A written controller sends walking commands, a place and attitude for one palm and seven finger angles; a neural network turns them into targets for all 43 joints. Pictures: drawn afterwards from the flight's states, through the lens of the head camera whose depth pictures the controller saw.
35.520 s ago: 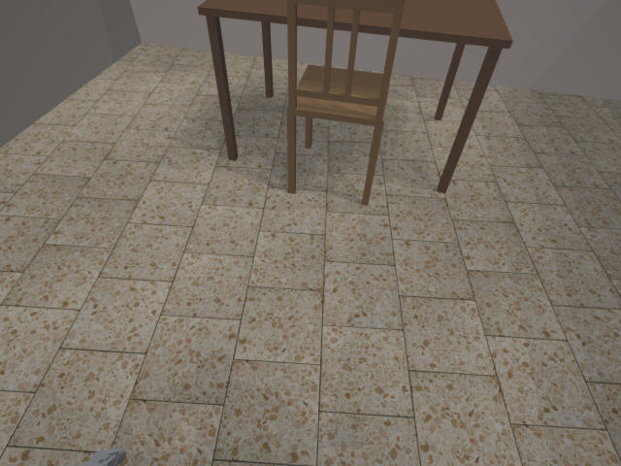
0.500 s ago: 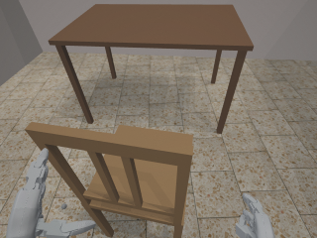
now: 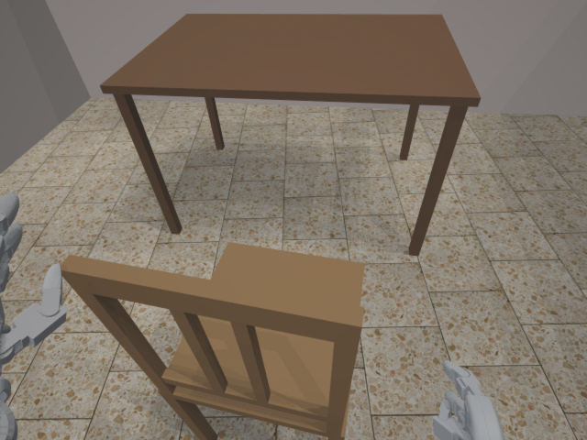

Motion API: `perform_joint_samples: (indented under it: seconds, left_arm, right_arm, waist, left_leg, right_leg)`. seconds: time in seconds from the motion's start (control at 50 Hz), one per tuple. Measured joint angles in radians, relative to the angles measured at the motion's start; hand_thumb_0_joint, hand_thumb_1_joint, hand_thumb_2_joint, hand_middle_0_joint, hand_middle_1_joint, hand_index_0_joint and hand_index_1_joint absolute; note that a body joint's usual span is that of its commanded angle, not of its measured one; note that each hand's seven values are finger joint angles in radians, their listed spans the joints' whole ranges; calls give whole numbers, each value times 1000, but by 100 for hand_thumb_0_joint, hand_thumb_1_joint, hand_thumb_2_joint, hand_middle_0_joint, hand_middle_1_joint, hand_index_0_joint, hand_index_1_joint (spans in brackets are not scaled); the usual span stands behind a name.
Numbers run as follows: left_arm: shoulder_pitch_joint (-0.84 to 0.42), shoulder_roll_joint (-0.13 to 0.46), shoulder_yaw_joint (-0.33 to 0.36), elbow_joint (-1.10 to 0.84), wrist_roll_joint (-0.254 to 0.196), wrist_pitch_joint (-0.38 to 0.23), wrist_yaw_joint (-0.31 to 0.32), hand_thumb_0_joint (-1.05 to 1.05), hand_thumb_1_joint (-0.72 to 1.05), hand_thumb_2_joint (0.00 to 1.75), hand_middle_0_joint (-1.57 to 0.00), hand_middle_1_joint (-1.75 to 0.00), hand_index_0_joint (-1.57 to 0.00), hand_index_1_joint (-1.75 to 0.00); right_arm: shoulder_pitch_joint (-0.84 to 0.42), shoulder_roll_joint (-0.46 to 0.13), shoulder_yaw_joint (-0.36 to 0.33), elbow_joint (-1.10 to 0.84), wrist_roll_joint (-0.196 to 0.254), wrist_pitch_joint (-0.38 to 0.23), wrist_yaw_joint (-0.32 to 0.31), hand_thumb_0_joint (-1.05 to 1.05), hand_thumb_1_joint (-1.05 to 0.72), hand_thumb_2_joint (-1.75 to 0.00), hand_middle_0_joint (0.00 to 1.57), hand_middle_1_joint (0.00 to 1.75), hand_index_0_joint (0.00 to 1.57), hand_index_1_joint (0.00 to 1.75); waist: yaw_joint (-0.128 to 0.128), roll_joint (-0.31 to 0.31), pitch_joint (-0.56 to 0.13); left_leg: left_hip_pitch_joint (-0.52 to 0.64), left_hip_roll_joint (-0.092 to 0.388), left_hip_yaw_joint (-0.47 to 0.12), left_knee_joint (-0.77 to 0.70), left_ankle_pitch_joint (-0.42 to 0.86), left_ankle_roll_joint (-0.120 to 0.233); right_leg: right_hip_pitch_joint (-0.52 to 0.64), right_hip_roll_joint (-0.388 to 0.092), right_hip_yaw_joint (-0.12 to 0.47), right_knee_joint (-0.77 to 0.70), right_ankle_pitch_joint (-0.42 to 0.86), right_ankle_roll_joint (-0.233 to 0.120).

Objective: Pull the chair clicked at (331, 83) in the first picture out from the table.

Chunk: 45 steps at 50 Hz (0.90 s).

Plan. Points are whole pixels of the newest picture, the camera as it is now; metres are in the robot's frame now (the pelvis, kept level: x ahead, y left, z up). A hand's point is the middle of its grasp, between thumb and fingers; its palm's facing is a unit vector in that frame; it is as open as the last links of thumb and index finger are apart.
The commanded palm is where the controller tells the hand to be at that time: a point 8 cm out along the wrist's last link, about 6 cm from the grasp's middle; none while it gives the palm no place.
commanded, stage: draw the hand back to the body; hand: left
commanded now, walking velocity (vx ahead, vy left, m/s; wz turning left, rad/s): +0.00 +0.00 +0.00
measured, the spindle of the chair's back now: (203, 352) +0.26 +0.19 -0.07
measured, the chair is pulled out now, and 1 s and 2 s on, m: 0.66 0.66 0.66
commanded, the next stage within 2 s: step back with the hand held close in 0.32 s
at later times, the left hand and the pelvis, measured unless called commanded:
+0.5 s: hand (48, 309) +0.18 +0.28 +0.17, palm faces +0.50 -0.78 -0.38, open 7.4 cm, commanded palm +0.14 +0.31 +0.19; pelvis -0.01 +0.01 +0.01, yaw -1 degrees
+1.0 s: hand (25, 362) +0.13 +0.27 +0.17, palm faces +0.44 -0.76 -0.48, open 7.4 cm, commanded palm +0.08 +0.30 +0.19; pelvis -0.07 +0.01 +0.00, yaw -2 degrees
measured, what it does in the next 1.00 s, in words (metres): shifts its weight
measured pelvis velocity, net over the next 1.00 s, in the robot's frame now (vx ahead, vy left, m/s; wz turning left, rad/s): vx -0.07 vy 0.01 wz -0.03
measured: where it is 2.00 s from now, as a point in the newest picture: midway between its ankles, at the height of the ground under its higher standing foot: outside the picture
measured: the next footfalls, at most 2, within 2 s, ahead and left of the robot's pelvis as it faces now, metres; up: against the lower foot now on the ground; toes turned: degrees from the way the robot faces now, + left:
none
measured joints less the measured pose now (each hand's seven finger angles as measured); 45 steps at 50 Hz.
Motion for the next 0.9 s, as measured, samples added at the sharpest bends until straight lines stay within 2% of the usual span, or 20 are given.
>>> perform_joint_samples:
  seconds: [0.08,0.16,0.24,0.34,0.46,0.52,0.6,0.72,0.84,0.9]
  left_arm:
    - [-18,-23,8,40,-3,-6,-8,1,79,85,-19,-28,-19,-28]
    - [0,-44,-25,51,-1,11,-21,1,85,88,-20,-29,-20,-29]
    - [30,-36,-47,14,3,24,-24,1,87,89,-21,-30,-21,-29]
    - [21,-20,-26,1,2,17,-16,1,88,90,-21,-30,-21,-30]
    - [-19,-36,-14,45,0,13,-15,1,89,90,-21,-30,-21,-30]
    - [-65,-30,-1,70,-7,-10,-29,1,89,90,-21,-30,-21,-30]
    - [-67,-21,22,66,-1,-37,-25,1,89,90,-21,-30,-21,-30]
    - [43,-13,-11,37,7,-29,-36,1,89,90,-21,-30,-21,-30]
    - [84,32,20,9,0,-43,-27,1,89,90,-22,-30,-22,-30]
    - [73,30,40,11,-2,-54,-16,1,89,90,-22,-30,-22,-30]
  right_arm:
    - [-13,0,-9,9,-1,18,12,2,-90,-90,20,30,21,30]
    - [-13,0,-15,11,-4,25,17,2,-90,-90,20,30,21,30]
    - [0,0,-16,14,-7,16,16,2,-90,-90,20,30,21,30]
    - [-3,2,-11,20,-5,16,14,2,-90,-90,20,30,21,30]
    - [-21,8,-6,15,-5,27,18,2,-90,-90,20,30,21,30]
    - [-23,4,3,-2,-4,44,16,2,-90,-90,20,30,21,30]
    - [-42,3,10,-25,-7,74,17,2,-90,-90,20,30,21,30]
    - [-36,3,-7,-54,-3,113,12,2,-90,-90,20,30,21,30]
    - [-7,8,-15,-42,5,123,-6,2,-90,-90,20,30,21,30]
    - [2,4,-14,-33,6,116,-10,2,-91,-90,20,30,21,30]
  waist:
    - [-8,-1,8]
    - [-9,-11,18]
    - [-5,-20,19]
    - [-1,-18,17]
    - [-1,-12,24]
    - [8,-8,32]
    - [-16,-10,45]
    - [-55,-2,40]
    - [-53,-15,35]
    - [-46,-13,29]
  left_leg:
    - [16,-1,7,-32,15,3]
    - [29,-2,13,-55,26,5]
    - [44,-1,14,-68,31,6]
    - [57,-2,13,-72,33,8]
    - [54,-6,15,-72,41,10]
    - [36,1,18,-65,45,12]
    - [6,0,33,-74,64,16]
    - [-38,-10,54,-74,82,24]
    - [-84,-11,46,-45,92,19]
    - [-110,-6,39,-25,97,15]
  right_leg:
    - [14,0,6,-32,17,3]
    - [24,0,11,-55,31,5]
    - [43,1,11,-76,40,6]
    - [59,1,9,-87,46,8]
    - [56,-3,11,-85,53,9]
    - [42,4,15,-94,67,11]
    - [6,4,30,-104,93,14]
    - [-54,-5,53,-86,108,22]
    - [-101,-8,47,-46,108,16]
    - [-121,-3,40,-34,115,10]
